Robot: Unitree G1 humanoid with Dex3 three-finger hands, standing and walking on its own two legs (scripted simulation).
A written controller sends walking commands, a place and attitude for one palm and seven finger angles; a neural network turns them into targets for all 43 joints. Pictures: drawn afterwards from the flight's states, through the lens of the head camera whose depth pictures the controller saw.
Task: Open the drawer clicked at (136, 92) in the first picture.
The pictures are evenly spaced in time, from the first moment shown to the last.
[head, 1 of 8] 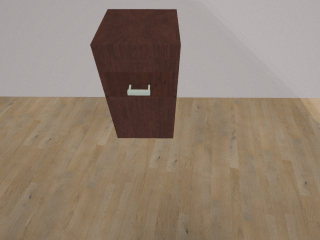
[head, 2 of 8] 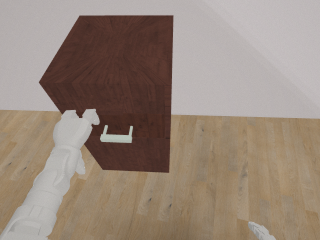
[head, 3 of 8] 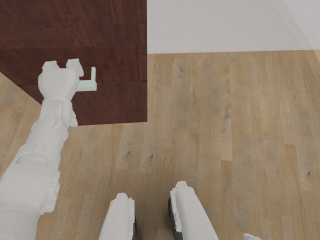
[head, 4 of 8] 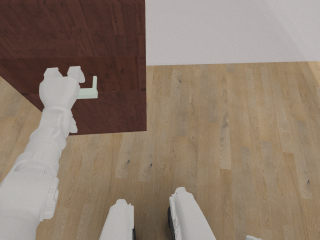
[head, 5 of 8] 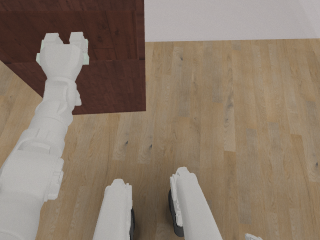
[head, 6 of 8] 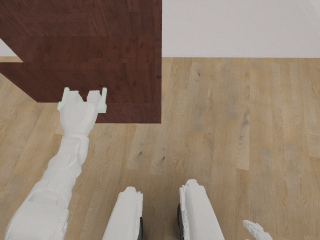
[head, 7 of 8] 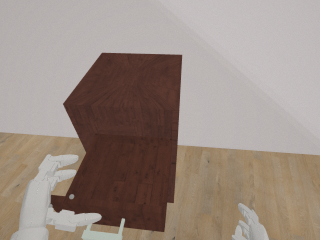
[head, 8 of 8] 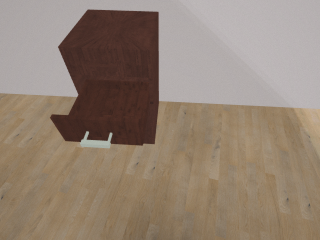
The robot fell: no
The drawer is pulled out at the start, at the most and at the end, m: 0.00 0.30 0.30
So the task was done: yes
